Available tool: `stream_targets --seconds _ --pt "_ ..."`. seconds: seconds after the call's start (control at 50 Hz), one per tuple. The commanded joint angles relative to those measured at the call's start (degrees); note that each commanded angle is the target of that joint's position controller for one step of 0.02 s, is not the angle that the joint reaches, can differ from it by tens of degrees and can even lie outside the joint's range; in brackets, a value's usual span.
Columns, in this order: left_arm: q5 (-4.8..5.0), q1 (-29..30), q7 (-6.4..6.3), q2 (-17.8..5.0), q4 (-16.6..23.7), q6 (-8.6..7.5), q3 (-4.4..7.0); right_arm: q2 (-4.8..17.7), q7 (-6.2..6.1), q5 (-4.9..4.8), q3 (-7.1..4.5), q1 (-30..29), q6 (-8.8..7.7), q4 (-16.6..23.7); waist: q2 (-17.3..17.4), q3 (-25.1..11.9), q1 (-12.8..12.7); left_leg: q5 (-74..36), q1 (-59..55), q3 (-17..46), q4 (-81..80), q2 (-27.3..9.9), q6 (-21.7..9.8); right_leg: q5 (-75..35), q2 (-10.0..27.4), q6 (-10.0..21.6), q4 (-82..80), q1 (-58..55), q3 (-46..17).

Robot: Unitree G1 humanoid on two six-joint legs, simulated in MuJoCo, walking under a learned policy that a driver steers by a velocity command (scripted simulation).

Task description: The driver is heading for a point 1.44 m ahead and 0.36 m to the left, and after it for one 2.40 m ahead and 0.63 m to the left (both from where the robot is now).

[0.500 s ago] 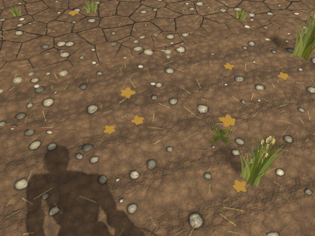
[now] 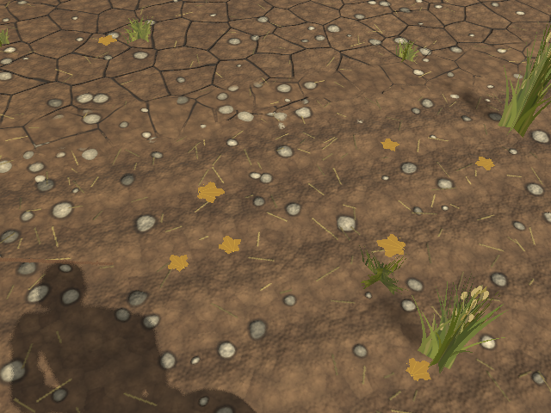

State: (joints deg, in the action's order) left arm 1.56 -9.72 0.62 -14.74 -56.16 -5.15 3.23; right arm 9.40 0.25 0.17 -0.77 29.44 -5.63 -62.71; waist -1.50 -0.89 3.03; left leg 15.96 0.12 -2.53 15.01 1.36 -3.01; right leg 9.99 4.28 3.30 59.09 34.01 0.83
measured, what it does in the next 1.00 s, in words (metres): walks ahead, turning left: right foot, then left foot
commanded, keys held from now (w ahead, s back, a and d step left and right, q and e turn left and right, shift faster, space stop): w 0.32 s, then w+q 0.68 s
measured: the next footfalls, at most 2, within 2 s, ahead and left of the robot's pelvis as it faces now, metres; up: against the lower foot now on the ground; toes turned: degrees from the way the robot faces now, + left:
right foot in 0.26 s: +0.33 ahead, -0.14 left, +0.00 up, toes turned -2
left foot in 0.82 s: +0.62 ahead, +0.13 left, +0.00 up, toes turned +16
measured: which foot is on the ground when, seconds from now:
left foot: down 0.00-0.28, up 0.30-0.80, down 0.82-1.00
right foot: up 0.00-0.24, down 0.26-0.80, up 0.82-1.00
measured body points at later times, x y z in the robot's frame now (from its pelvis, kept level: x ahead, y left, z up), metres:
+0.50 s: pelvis +0.28 -0.05 +0.00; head +0.30 -0.05 +0.45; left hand +0.30 +0.21 -0.14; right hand +0.39 -0.32 -0.13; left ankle +0.33 +0.12 -0.66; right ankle +0.29 -0.13 -0.75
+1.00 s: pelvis +0.57 +0.05 -0.01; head +0.60 +0.07 +0.44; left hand +0.62 +0.35 -0.12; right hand +0.74 -0.18 -0.12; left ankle +0.58 +0.12 -0.75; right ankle +0.61 -0.12 -0.66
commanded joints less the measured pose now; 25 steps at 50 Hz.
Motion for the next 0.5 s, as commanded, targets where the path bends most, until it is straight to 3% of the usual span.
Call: stream_targets --seconds 0.02,0.1,0.16,0.2,0.22,0.24,0.26,0.28,0.3,0.32,0.34,0.36,0.38,0.42,0.5 --pt "-0.21 9.47 0.58 0.31 5.59 -0.32 -0.55 7.81 -1.05 0.36 -0.89 3.08 0.35 2.05 5.86 8.33 0.59 -21.19 -1.08 8.85 -8.17 -12.43 -6.19 -5.76 0.61 -1.67 -10.46 10.75 0.98" --pt "0.27 17.52 1.29 -0.03 8.83 -0.39 -1.27 10.11 -1.66 -0.21 -1.54 4.65 0.35 2.20 7.30 10.29 1.80 -19.72 1.86 6.55 -10.74 -12.88 -6.64 -11.41 -1.85 -1.73 -22.91 4.00 3.07" --pt "0.46 20.00 2.04 -1.47 10.78 -0.80 -1.17 10.43 -1.71 -0.90 -2.17 4.37 0.49 1.82 7.26 10.82 0.46 -25.05 -3.19 5.56 -8.81 -15.22 -6.08 -10.93 -2.02 0.44 -27.47 3.04 1.99" --pt "0.33 16.74 2.26 -3.82 10.67 -1.19 -0.15 11.71 -1.71 -0.66 -2.79 2.61 0.90 2.36 8.58 6.81 -2.69 -42.03 -6.88 4.44 -2.62 -16.08 -4.91 -8.27 -4.17 2.37 -28.46 -3.54 2.89" --pt "0.38 11.46 2.06 -5.67 9.41 -1.21 0.85 12.40 -1.71 -0.39 -3.13 1.66 1.35 2.68 10.01 2.61 -5.68 -53.03 -7.69 3.69 3.92 -15.90 -4.21 -6.80 -6.11 3.52 -27.84 -10.60 4.03" --pt "0.62 1.43 1.63 -8.04 6.35 -1.02 2.30 12.18 -1.63 -0.08 -3.04 0.43 1.88 3.24 10.12 -3.26 -10.54 -58.32 -4.98 2.07 15.14 -13.82 -2.80 -7.21 -7.55 5.18 -28.48 -22.96 4.71" --pt "0.20 -9.48 0.99 -10.98 3.69 -0.59 3.44 11.35 -1.39 0.41 -2.47 -0.94 1.87 4.74 7.74 -10.26 -14.87 -45.88 8.12 1.77 30.87 -11.72 -1.23 -5.13 -0.12 8.23 -26.79 -41.46 -3.85" --pt "-1.24 -16.51 0.86 -15.55 2.11 -0.29 4.40 2.46 -0.46 0.12 -0.18 6.33 0.76 5.53 -8.29 -21.07 -10.70 -5.71 30.23 2.26 55.36 -0.05 2.68 10.23 16.26 18.39 -32.71 -61.52 -34.06" --pt "-1.21 -14.76 1.03 -10.95 1.65 -0.23 2.90 4.63 -0.03 -1.26 -0.58 3.99 -1.25 4.81 -9.02 -21.60 -11.46 14.94 36.54 11.52 64.73 1.59 1.26 13.53 17.84 18.18 -42.78 -59.38 -46.78" --pt "-0.68 -8.14 1.12 -8.07 2.28 -0.54 1.94 8.78 0.05 -3.10 -1.91 -2.23 -2.23 7.40 -7.87 -10.38 -9.35 12.05 41.95 10.24 67.12 -1.94 0.09 11.64 15.72 14.70 -44.04 -50.17 -37.20" --pt "-0.64 -2.10 1.23 -5.62 3.69 -0.92 1.18 9.75 -0.43 -3.49 -2.12 -6.07 -2.50 8.34 -2.07 -4.76 -7.15 6.28 39.97 8.82 64.76 -5.39 -0.44 4.61 14.17 12.49 -45.30 -39.43 -27.39" --pt "-1.21 1.13 1.61 -3.71 3.98 -1.43 0.66 9.56 -1.11 -2.96 -2.70 -7.49 -2.07 8.37 1.08 -1.85 -5.01 2.52 36.71 8.00 61.29 -7.55 -0.46 -0.76 12.21 10.71 -46.89 -30.97 -20.75" --pt "-1.76 2.54 1.84 -2.12 3.53 -1.92 0.20 8.52 -1.50 -2.50 -3.10 -6.04 -0.92 7.98 -0.05 -0.80 -2.68 0.30 32.41 8.46 58.44 -9.42 -0.60 -2.77 9.82 9.18 -48.68 -25.56 -14.99" --pt "-2.02 1.28 1.77 -1.89 1.82 -2.31 0.20 5.80 -1.68 -2.49 -3.10 -3.97 1.07 7.56 -2.39 0.74 -1.22 -0.44 29.22 8.42 55.62 -10.19 -0.69 -3.81 8.26 8.84 -51.41 -19.91 -9.42" --pt "-2.37 -1.86 0.12 -4.95 -0.11 -2.65 0.72 7.48 -1.76 -1.64 -3.83 -11.71 2.04 11.38 -1.83 4.63 -1.66 -9.34 38.11 9.89 47.53 -10.46 0.77 -7.32 8.40 9.25 -54.33 -20.17 -3.48"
